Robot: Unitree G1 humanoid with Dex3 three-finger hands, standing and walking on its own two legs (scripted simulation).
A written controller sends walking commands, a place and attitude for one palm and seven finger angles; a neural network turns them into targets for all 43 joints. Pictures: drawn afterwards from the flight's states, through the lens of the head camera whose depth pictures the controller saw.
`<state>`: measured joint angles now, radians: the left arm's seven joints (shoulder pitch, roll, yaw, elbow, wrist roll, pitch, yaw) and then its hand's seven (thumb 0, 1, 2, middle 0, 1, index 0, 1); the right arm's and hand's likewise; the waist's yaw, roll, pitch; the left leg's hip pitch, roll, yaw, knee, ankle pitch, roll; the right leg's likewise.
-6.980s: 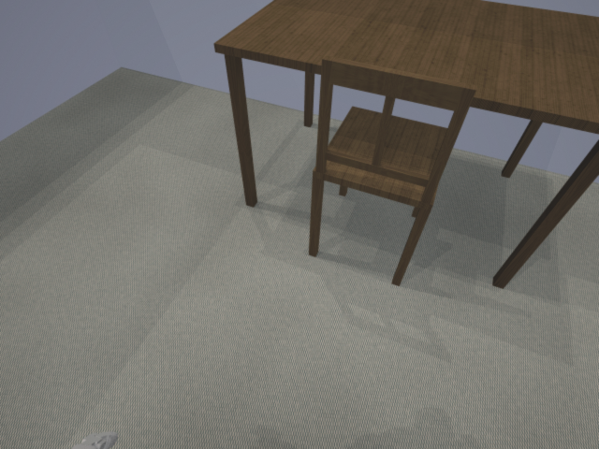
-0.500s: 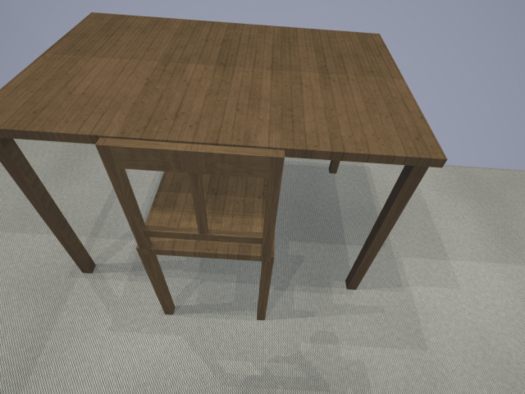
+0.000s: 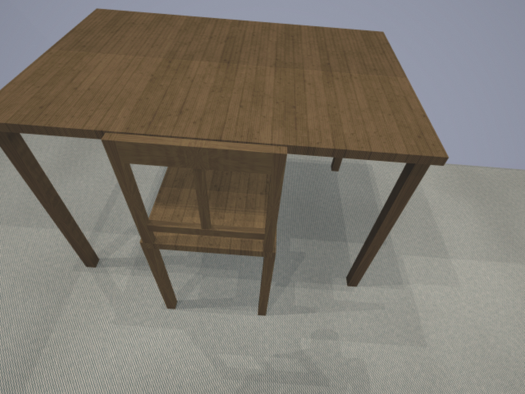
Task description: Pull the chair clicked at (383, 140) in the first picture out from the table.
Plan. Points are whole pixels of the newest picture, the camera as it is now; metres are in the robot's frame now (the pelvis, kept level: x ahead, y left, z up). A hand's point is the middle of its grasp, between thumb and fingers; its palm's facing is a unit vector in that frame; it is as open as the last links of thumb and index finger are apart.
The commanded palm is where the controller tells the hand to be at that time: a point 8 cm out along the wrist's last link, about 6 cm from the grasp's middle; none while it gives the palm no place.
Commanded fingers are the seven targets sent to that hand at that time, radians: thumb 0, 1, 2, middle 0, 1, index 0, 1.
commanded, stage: look again from close up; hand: left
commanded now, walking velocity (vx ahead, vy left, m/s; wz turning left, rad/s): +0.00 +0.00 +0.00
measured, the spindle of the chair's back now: (202, 199) +0.55 +0.18 -0.11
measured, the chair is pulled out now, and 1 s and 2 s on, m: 0.00 0.00 0.00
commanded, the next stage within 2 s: shuffle to correct the standing spot in 0.38 s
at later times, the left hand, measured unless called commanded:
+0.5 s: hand out of the picture -0.01 +0.16 -0.18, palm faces +0.02 -0.99 -0.16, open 7.3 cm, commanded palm none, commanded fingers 0.00 0.90 0.90 -0.20 -0.30 -0.20 -0.30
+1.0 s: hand out of the picture +0.02 +0.14 -0.18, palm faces +0.01 -0.99 -0.15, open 7.3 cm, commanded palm none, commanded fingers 0.00 0.90 0.90 -0.20 -0.30 -0.20 -0.30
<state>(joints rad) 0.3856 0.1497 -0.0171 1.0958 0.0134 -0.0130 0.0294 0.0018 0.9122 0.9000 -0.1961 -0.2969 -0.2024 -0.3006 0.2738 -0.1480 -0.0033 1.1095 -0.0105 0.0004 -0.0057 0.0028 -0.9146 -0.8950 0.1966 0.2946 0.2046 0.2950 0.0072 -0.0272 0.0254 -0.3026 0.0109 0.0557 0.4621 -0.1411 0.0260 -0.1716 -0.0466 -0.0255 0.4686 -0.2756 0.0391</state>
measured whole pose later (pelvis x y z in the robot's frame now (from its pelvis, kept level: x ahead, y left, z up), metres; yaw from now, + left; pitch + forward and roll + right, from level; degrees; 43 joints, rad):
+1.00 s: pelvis +0.08 -0.02 -0.01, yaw -3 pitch +0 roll +1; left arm 0.41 0.13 0.02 1.12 0.02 -0.02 0.01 0.00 0.91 0.90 -0.20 -0.30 -0.20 -0.30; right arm 0.31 -0.12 -0.01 1.10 -0.03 -0.06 -0.02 0.00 -0.91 -0.89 0.20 0.29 0.20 0.29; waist 0.00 -0.03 0.02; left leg -0.26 0.03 0.10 0.59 -0.33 0.01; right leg -0.27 -0.04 -0.06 0.78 -0.52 -0.03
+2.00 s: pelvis +0.09 +0.00 -0.01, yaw -1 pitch -1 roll -1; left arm 0.29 0.19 0.01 0.98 0.01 0.00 0.04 0.00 0.91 0.90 -0.20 -0.30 -0.20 -0.30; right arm 0.31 -0.15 0.00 1.03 -0.03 0.01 0.00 0.00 -0.92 -0.90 0.20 0.29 0.20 0.29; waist -0.01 -0.01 0.04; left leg -0.33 0.00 0.10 0.54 -0.21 0.05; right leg -0.19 -0.04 -0.12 0.54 -0.33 0.00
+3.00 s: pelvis +0.11 +0.03 +0.00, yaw -3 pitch +0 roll +0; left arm 0.32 0.16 -0.01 1.10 0.01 -0.01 0.04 0.00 0.91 0.90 -0.20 -0.30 -0.20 -0.30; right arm 0.25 -0.15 0.01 1.14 -0.01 -0.02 -0.02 0.00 -0.92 -0.89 0.20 0.29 0.20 0.30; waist 0.00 -0.03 0.03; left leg -0.23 -0.04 0.15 0.40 -0.18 0.09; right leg -0.12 -0.08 -0.07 0.43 -0.29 0.05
